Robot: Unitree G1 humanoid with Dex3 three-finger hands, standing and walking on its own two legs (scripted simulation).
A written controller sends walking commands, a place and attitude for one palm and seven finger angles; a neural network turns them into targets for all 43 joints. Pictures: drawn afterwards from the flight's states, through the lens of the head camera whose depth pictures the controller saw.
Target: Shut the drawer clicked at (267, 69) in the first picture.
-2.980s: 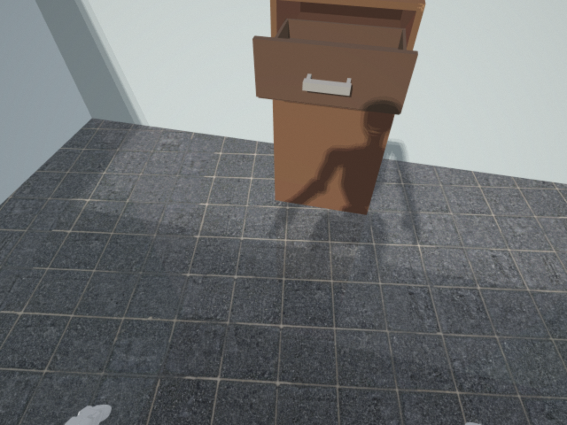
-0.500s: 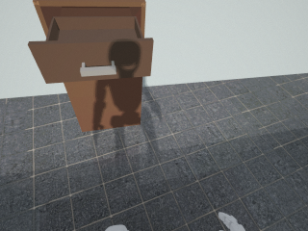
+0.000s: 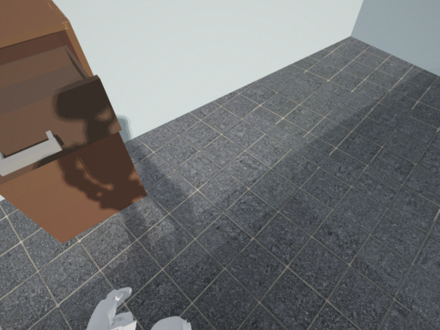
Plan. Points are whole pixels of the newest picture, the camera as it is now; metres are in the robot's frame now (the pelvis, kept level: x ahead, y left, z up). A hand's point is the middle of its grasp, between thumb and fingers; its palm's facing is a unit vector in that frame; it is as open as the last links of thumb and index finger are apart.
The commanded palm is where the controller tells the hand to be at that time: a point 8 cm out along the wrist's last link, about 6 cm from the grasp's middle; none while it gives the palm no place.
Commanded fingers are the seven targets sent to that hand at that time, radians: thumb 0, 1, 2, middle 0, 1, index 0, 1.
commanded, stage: walk to a spot facing it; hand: left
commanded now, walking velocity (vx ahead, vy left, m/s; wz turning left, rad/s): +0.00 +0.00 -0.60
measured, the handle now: (27, 150) +0.46 +0.42 +0.05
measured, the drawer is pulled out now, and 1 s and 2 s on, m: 0.28 0.28 0.28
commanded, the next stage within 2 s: turn to face it in 1.40 s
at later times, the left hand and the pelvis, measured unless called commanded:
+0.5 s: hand out of the picture +0.12 +0.22 -0.16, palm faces -0.23 -0.95 -0.19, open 7.4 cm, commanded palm none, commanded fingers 0.00 0.90 0.90 -0.20 -0.30 -0.20 -0.30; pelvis -0.01 +0.05 +0.01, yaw -18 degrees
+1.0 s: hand out of the picture +0.15 +0.16 -0.15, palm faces -0.48 -0.85 -0.21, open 7.4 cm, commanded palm none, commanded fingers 0.00 0.90 0.90 -0.20 -0.30 -0.20 -0.30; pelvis -0.02 +0.03 +0.01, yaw -34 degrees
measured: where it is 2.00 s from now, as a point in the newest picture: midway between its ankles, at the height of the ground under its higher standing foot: outside the picture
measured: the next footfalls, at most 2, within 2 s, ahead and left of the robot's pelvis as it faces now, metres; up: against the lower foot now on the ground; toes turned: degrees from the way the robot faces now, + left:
left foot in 0.20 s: +0.06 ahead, +0.14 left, +0.00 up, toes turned -2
right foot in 0.64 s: -0.02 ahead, -0.10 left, +0.00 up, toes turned -29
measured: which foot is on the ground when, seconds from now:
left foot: up 0.00-0.18, down 0.20-0.64, up 0.66-1.00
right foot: down 0.00-0.22, up 0.24-0.62, down 0.64-1.00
